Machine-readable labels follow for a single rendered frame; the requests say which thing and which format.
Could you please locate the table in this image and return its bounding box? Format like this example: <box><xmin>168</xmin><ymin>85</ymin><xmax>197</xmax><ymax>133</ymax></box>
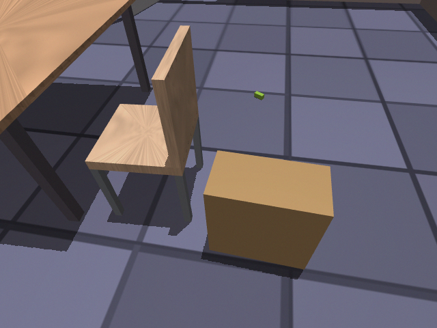
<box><xmin>0</xmin><ymin>0</ymin><xmax>151</xmax><ymax>221</ymax></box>

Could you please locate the chair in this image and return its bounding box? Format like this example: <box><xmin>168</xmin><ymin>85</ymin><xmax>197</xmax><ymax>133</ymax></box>
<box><xmin>85</xmin><ymin>25</ymin><xmax>203</xmax><ymax>222</ymax></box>

